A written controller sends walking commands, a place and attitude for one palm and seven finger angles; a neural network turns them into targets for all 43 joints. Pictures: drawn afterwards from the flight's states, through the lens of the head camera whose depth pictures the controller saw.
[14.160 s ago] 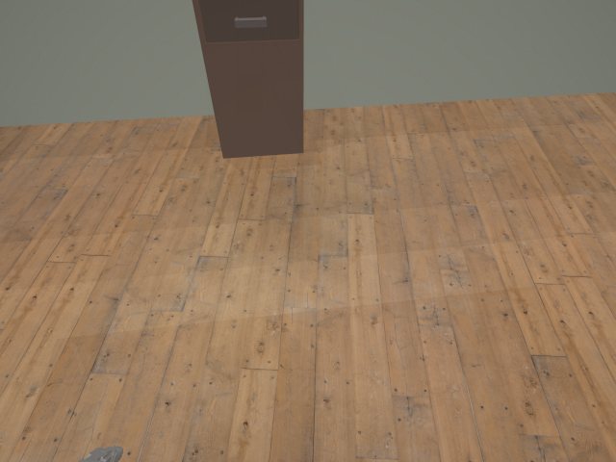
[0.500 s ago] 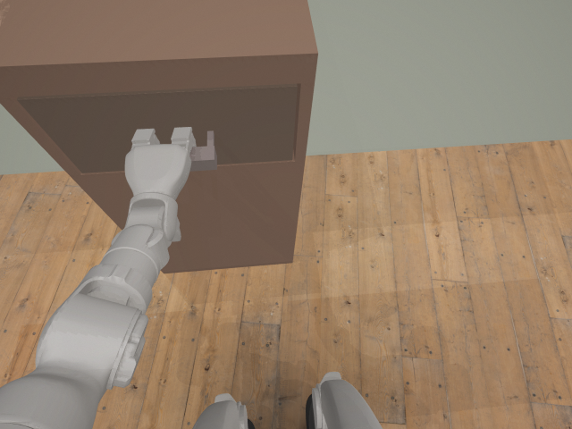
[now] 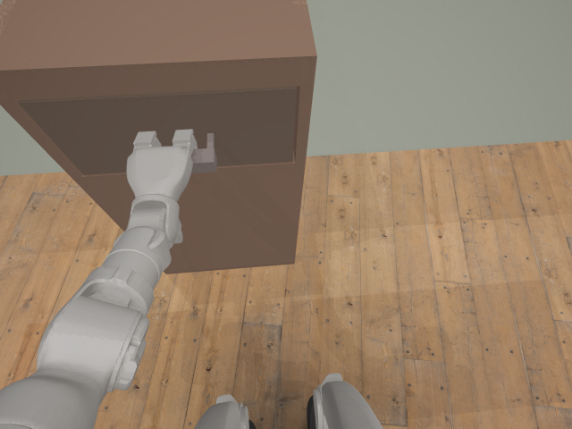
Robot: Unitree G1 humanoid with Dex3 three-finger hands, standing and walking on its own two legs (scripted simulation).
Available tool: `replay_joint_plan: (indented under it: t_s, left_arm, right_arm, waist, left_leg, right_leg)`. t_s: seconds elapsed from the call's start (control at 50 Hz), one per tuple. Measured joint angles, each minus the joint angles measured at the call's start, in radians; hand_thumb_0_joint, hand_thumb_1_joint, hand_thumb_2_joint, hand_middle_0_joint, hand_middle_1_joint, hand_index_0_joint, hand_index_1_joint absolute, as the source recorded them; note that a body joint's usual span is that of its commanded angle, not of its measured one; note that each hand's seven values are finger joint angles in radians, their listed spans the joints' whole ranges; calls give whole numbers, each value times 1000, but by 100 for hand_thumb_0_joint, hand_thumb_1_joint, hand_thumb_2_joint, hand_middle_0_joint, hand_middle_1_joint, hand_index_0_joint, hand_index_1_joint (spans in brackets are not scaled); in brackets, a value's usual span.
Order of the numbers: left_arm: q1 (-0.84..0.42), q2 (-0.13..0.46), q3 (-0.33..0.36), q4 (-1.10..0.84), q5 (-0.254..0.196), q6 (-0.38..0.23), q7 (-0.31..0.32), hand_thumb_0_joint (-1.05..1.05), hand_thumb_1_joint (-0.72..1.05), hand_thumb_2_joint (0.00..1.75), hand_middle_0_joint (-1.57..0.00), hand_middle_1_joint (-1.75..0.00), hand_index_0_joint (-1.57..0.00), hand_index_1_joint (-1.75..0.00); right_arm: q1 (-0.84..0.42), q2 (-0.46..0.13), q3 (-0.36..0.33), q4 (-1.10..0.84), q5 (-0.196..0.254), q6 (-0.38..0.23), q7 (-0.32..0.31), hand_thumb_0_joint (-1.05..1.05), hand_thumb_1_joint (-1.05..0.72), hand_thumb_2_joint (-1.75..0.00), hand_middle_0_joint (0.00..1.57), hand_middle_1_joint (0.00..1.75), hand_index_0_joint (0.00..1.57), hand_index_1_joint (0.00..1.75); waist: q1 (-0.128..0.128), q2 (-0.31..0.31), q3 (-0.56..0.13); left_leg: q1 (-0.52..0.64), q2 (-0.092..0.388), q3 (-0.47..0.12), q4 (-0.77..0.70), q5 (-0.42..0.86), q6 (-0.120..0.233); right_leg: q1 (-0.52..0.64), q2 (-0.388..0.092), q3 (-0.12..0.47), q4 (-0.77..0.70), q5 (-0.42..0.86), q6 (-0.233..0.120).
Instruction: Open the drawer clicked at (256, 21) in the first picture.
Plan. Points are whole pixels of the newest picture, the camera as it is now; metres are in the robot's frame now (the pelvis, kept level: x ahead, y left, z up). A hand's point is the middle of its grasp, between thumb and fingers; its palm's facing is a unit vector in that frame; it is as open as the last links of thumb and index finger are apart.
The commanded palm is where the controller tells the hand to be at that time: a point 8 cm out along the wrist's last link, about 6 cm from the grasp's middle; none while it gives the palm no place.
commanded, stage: close the thumb around the handle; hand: left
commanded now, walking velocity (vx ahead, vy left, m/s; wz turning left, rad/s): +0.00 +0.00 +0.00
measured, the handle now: (176, 151) +0.54 +0.14 -0.01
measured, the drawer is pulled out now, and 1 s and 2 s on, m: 0.00 0.01 0.13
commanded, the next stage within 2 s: pull the drawer open in 0.64 s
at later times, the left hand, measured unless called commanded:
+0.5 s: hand (176, 183) +0.49 +0.14 -0.03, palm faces -0.05 -0.01 -1.00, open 6.4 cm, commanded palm +0.47 +0.14 +0.03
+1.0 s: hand (175, 189) +0.48 +0.14 -0.03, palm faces -0.05 -0.04 -1.00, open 6.1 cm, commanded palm +0.43 +0.14 +0.03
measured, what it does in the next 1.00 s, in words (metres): stands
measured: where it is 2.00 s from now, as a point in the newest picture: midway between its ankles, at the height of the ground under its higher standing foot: outside the picture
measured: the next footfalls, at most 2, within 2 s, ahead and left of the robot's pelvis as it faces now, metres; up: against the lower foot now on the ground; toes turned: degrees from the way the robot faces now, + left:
none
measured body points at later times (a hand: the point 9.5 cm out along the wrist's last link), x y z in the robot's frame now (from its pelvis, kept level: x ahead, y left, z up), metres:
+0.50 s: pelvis +0.00 +0.00 +0.00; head +0.14 -0.02 +0.43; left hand +0.49 +0.14 +0.03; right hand +0.01 -0.27 -0.14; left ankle -0.02 +0.10 -0.67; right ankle +0.02 -0.11 -0.67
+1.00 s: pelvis +0.02 +0.00 +0.01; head +0.14 -0.02 +0.44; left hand +0.48 +0.14 +0.03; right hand +0.03 -0.26 -0.13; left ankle -0.02 +0.10 -0.67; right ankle +0.02 -0.11 -0.67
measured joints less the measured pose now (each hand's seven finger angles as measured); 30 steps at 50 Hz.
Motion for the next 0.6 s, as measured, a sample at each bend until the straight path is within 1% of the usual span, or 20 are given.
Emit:
replay_joint_plan:
  t_s: [0.08,0.18,0.34,0.52,0.6]
  left_arm:
    - [-14,-1,-4,13,-3,19,-1,0,-41,33,-31,-120,-32,-121]
    - [-24,0,-8,18,-9,25,-19,0,-24,41,-33,-122,-33,-123]
    - [-36,12,-2,22,-7,13,-28,0,16,58,-35,-127,-36,-127]
    - [-10,15,15,-10,-8,1,-30,0,63,78,-38,-132,-39,-132]
    - [1,15,18,-17,-6,2,-22,0,64,78,-36,-133,-38,-133]
  right_arm:
    - [-10,0,3,-3,1,2,-1,0,-91,-90,20,30,20,30]
    - [-13,1,4,-11,2,1,-5,0,-91,-90,20,30,20,30]
    - [-9,2,10,-15,4,-6,-10,0,-91,-90,20,30,20,30]
    - [0,1,7,-10,3,0,-7,0,-91,-90,20,30,20,30]
    - [-1,2,8,-9,4,1,-6,0,-91,-90,20,30,20,30]
  waist:
    - [-5,-1,3]
    - [-7,1,3]
    - [-12,1,4]
    - [-7,3,4]
    - [-9,1,6]
  left_leg:
    - [-1,-1,-2,-1,2,-1]
    - [-2,0,-2,-4,3,-3]
    - [-12,1,-3,3,0,-5]
    - [-5,5,2,-1,-3,-5]
    - [3,6,5,-8,-2,-5]
  right_leg:
    - [-1,0,-2,0,0,-1]
    - [-2,0,-2,-1,1,-3]
    - [-14,1,-2,8,-4,-5]
    - [-10,6,4,5,-4,-5]
    - [-3,8,6,-2,-2,-5]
